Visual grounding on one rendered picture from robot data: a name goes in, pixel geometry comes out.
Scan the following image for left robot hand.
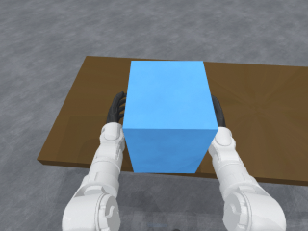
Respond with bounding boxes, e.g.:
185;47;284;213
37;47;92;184
106;91;127;124

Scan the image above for carton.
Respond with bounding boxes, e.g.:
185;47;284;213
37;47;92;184
122;61;218;173

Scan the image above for robot left upper arm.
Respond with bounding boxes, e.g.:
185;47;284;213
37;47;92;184
63;192;121;231

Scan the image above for robot right upper arm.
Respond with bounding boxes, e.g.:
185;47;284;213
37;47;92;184
222;191;286;231

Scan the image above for right robot forearm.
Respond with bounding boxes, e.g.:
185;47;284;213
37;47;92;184
208;127;286;230

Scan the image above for left robot forearm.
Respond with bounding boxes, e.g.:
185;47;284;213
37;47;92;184
62;122;125;231

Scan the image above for table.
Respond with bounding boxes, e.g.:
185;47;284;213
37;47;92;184
37;56;308;187

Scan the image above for right robot hand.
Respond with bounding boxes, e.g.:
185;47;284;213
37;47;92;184
211;94;226;128

